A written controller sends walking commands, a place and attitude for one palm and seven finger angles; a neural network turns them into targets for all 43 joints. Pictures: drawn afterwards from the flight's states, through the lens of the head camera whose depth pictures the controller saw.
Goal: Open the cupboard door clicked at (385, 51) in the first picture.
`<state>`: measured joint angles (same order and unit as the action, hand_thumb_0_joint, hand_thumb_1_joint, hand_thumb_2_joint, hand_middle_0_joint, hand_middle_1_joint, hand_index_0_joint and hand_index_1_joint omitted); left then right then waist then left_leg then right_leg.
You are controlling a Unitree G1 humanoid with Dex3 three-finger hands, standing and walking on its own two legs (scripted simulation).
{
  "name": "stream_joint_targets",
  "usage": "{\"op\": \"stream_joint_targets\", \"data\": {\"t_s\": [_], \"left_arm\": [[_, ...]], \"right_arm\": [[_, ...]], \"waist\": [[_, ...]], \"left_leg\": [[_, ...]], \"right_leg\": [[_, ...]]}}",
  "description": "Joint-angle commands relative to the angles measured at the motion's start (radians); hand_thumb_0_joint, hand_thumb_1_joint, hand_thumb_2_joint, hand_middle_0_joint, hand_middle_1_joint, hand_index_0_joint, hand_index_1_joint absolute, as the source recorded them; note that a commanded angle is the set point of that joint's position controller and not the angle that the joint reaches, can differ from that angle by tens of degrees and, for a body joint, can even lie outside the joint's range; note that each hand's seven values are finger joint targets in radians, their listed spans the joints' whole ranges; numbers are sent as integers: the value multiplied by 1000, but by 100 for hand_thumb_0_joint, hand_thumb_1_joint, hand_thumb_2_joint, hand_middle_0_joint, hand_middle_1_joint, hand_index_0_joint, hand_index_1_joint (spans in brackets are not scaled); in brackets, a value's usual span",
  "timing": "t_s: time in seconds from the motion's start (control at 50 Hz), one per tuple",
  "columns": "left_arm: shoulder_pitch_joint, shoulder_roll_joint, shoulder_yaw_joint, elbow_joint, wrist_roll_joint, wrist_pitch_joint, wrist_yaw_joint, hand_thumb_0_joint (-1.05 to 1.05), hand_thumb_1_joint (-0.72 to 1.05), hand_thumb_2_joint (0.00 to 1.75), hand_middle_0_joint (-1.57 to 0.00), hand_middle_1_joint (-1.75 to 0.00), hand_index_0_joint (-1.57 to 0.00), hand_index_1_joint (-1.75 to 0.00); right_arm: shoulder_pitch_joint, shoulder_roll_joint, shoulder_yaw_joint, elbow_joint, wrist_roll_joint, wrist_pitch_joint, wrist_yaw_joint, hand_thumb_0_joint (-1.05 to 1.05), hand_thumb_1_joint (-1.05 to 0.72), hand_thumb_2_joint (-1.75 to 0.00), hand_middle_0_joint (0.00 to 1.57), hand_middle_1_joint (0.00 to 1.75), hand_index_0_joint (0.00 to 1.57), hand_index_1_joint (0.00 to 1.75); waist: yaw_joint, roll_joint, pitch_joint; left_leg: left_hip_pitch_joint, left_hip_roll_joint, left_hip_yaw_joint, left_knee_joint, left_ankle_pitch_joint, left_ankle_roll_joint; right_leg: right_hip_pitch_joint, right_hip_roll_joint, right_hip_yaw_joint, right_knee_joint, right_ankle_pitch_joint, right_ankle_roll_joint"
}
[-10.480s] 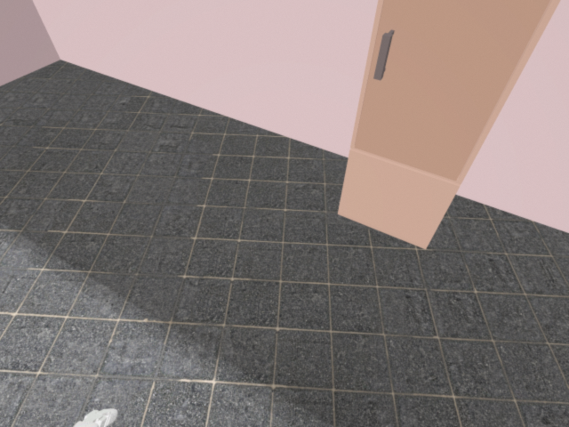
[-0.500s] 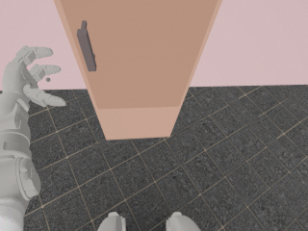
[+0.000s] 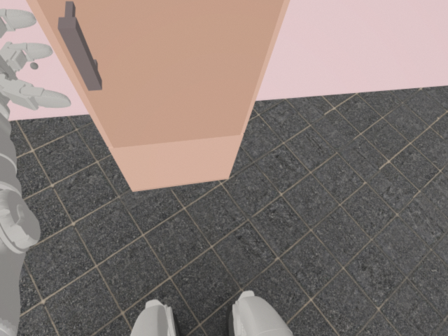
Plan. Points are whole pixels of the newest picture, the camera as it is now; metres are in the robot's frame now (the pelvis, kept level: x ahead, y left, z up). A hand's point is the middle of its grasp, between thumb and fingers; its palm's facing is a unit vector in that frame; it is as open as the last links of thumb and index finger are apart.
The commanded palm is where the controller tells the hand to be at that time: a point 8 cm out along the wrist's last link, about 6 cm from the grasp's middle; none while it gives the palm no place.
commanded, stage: move the hooked fingers beside the handle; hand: left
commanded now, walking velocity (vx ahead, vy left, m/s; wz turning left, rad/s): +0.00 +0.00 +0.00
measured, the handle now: (83, 48) +0.59 +0.17 +0.09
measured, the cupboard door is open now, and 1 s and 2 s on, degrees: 0 0 0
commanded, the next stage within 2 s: slide the fingers in behind the handle in 1.40 s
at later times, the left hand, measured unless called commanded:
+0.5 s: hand (44, 80) +0.52 +0.22 +0.09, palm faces +0.06 -1.00 -0.01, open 14.0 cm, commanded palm +0.51 +0.27 +0.09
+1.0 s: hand (42, 74) +0.54 +0.23 +0.09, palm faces +0.06 -1.00 +0.00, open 14.0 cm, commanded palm +0.52 +0.27 +0.09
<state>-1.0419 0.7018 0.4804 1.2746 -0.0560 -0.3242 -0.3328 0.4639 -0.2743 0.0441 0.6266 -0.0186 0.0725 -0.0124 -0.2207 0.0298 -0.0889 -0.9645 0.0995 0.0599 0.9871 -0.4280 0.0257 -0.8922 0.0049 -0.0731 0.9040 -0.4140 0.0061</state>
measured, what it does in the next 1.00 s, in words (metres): stands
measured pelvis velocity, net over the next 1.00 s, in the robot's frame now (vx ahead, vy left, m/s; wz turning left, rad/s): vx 0.00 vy -0.01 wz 0.01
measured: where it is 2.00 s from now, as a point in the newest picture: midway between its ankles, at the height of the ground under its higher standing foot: outside the picture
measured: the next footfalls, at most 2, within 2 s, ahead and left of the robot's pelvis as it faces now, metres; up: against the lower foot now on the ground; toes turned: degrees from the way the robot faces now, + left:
none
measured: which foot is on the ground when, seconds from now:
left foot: down 0.00-1.00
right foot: down 0.00-1.00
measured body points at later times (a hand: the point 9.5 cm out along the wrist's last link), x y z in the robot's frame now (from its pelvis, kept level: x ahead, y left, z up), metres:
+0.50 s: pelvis +0.01 +0.00 +0.00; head +0.14 +0.02 +0.43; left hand +0.51 +0.28 +0.09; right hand +0.00 -0.27 -0.10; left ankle +0.01 +0.10 -0.68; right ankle +0.00 -0.13 -0.68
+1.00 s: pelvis +0.00 -0.01 +0.00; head +0.15 +0.02 +0.42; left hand +0.53 +0.28 +0.09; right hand -0.03 -0.28 -0.10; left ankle +0.01 +0.10 -0.68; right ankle +0.00 -0.13 -0.68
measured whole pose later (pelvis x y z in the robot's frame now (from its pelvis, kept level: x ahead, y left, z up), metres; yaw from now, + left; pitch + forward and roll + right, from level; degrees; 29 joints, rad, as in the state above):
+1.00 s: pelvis +0.00 -0.01 +0.00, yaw +1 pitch +23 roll -4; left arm -1.06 0.70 0.48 1.30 -0.05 -0.33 -0.31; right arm 0.42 -0.28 0.05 0.62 -0.02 0.07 -0.02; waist -0.23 0.02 -0.08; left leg -1.00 0.10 0.03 1.02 -0.43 0.02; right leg -0.91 0.01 -0.09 0.93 -0.42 0.00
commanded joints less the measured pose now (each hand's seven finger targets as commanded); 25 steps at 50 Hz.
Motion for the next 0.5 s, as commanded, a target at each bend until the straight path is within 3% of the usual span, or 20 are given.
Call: {"op": "stream_joint_targets", "data": {"t_s": [0.0, 0.08, 0.1, 0.16, 0.2, 0.28, 0.32, 0.36, 0.38, 0.4, 0.44, 0.48], "left_arm": [[-325, 243, 25, -189, -18, -31, -7, 0, -50, 30, -30, -120, -30, -120], [-433, 282, 48, -264, -20, -70, 21, 0, -50, 30, -30, -120, -30, -120], [-451, 304, 65, -293, -19, -89, 30, 0, -50, 30, -30, -120, -30, -120], [-455, 297, 58, -336, -2, -126, 44, 0, -50, 30, -30, -120, -30, -120], [-429, 241, 21, -332, -3, -124, 39, 0, -50, 30, -30, -120, -30, -120], [-310, 141, -41, -201, -21, -46, 9, 0, -50, 30, -30, -120, -30, -120], [-305, 126, -50, -176, -30, -20, 2, 0, -50, 30, -30, -120, -30, -120], [-332, 149, -33, -201, -36, -21, 12, 0, -50, 30, -30, -120, -30, -120], [-334, 184, -5, -219, -33, -34, 21, 0, -50, 30, -30, -120, -30, -120], [-350, 177, -6, -245, -36, -54, 30, 0, -50, 30, -30, -120, -30, -120], [-400, 229, 28, -290, -27, -97, 49, 0, -50, 30, -30, -120, -30, -120], [-424, 242, 32, -295, -18, -124, 59, 0, -50, 30, -30, -120, -30, -120]], "right_arm": [[194, -203, -71, -54, -1, 6, -12, 0, -90, -90, 20, 30, 20, 30], [190, -202, -73, -50, -1, 6, -13, 0, -90, -90, 20, 30, 20, 30], [190, -202, -73, -49, -3, 5, -14, 0, -90, -90, 20, 30, 20, 30], [188, -195, -75, -39, -7, 0, -8, 0, -90, -90, 20, 30, 20, 30], [188, -191, -78, -33, -8, 3, -2, 0, -90, -90, 20, 30, 20, 30], [174, -194, -78, -38, 3, 17, 0, 0, -90, -90, 20, 30, 20, 30], [174, -195, -76, -44, 6, 20, -6, 0, -90, -90, 20, 30, 20, 30], [169, -197, -76, -50, 4, 18, -8, 0, -90, -90, 20, 30, 20, 30], [170, -197, -76, -55, 3, 18, -10, 0, -90, -90, 20, 30, 20, 30], [167, -194, -75, -58, 1, 14, -9, 0, -90, -90, 20, 30, 20, 30], [161, -191, -75, -53, -1, 9, -8, 0, -90, -90, 20, 30, 20, 30], [151, -188, -73, -50, 0, 4, -7, 0, -90, -90, 20, 30, 20, 30]], "waist": [[24, 135, -468], [5, 121, -466], [11, 153, -479], [23, 238, -562], [18, 262, -566], [13, 168, -460], [7, 128, -421], [4, 103, -413], [17, 98, -423], [13, 107, -430], [17, 125, -475], [12, 130, -481]], "left_leg": [[483, -45, -101, -80, 489, 8], [452, -48, -101, -81, 424, 12], [478, -47, -103, -75, 440, 11], [568, -46, -112, -67, 511, 1], [624, -40, -123, -62, 564, -5], [544, -43, -110, -84, 499, -1], [512, -46, -105, -88, 491, 4], [476, -50, -97, -88, 455, 10], [465, -52, -97, -88, 455, 9], [477, -53, -96, -80, 474, 11], [485, -54, -97, -68, 474, 10], [469, -56, -94, -60, 449, 10]], "right_leg": [[134, 63, 17, -88, 357, -16], [141, 65, 27, -93, 321, -11], [131, 65, 29, -88, 324, -15], [126, 65, 26, -77, 347, -20], [92, 67, 18, -75, 352, -23], [102, 67, 8, -98, 338, -18], [107, 64, 8, -100, 350, -15], [125, 62, 15, -103, 350, -11], [145, 61, 18, -98, 355, -14], [139, 63, 22, -92, 372, -16], [155, 62, 31, -83, 377, -13], [162, 60, 37, -79, 366, -11]]}}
